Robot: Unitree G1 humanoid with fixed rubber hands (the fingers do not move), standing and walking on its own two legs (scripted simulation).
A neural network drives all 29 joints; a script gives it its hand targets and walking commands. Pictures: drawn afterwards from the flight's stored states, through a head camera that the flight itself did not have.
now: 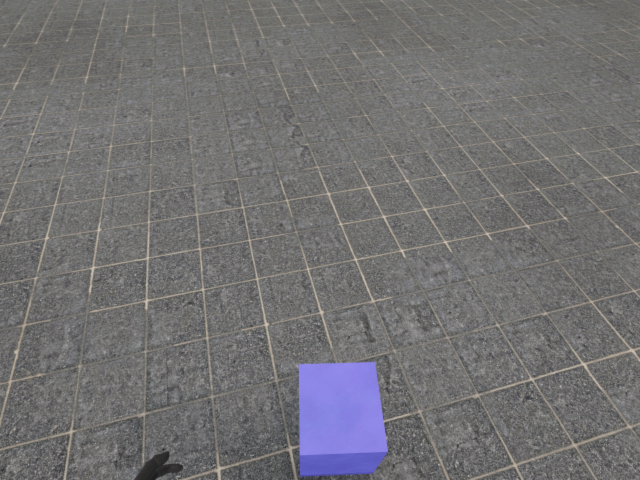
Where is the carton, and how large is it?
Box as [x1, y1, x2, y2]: [299, 362, 387, 476]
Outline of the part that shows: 374,362 299,364 300,476 372,473 387,452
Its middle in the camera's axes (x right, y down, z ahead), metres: +0.05 +0.50 +1.03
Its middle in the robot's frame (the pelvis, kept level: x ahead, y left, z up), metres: +0.37 -0.05 -0.63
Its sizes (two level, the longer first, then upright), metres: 0.210 0.200 0.250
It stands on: the floor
